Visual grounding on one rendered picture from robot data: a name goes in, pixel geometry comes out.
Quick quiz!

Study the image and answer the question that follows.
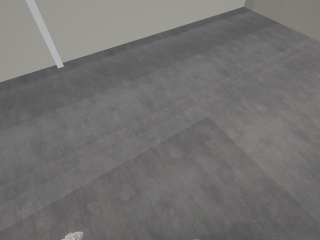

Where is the panel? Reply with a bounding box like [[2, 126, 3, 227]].
[[25, 0, 64, 68]]

